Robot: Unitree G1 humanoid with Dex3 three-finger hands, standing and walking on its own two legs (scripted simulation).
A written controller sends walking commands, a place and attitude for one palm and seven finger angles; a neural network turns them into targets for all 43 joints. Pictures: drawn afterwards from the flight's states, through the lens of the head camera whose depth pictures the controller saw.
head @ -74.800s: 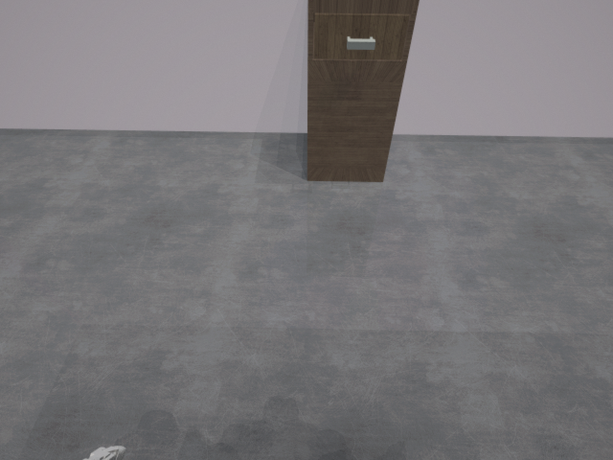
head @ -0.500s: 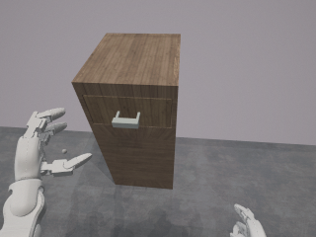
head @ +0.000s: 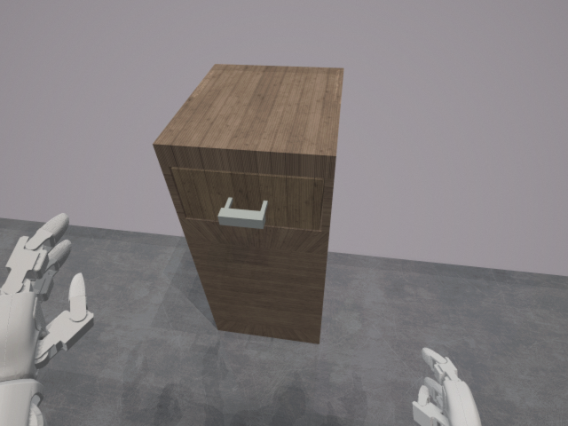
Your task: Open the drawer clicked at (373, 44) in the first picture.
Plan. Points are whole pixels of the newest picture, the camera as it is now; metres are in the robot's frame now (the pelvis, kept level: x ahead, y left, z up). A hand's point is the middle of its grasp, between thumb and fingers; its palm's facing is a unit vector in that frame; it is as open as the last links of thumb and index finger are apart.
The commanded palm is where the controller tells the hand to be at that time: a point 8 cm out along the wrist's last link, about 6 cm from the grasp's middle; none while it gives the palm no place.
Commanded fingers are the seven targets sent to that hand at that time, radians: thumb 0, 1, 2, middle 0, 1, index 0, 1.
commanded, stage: draw the hand back to the body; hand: left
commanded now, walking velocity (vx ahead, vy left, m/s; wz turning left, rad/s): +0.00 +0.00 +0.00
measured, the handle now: (244, 210) +0.57 +0.18 -0.07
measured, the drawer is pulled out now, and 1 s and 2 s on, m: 0.00 0.00 0.00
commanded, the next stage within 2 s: step back with the hand held close in 0.04 s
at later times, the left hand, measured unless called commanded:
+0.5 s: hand (84, 319) +0.18 +0.25 +0.13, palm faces +0.28 -0.84 -0.47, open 7.5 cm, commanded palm +0.12 +0.30 +0.17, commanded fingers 0.00 0.90 0.90 -0.20 -0.30 -0.20 -0.30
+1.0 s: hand (17, 386) +0.10 +0.27 +0.15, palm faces +0.40 -0.83 -0.40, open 7.5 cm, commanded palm +0.04 +0.31 +0.17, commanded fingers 0.00 0.90 0.90 -0.20 -0.30 -0.20 -0.30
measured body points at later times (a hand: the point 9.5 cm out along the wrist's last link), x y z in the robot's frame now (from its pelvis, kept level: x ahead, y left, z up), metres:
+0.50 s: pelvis -0.01 +0.02 -0.01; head +0.02 +0.03 +0.44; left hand +0.16 +0.30 +0.16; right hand +0.15 -0.24 -0.08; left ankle +0.01 +0.13 -0.74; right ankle -0.01 -0.10 -0.74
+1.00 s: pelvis -0.08 +0.03 -0.02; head -0.07 +0.05 +0.43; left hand +0.08 +0.31 +0.17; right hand +0.09 -0.20 -0.09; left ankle +0.00 +0.13 -0.74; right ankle -0.01 -0.10 -0.74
